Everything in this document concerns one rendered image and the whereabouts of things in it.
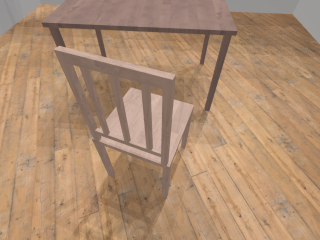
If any chair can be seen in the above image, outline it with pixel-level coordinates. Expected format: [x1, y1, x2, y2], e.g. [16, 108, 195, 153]
[54, 46, 194, 199]

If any table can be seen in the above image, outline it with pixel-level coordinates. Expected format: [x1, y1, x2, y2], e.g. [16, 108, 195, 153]
[41, 0, 238, 111]

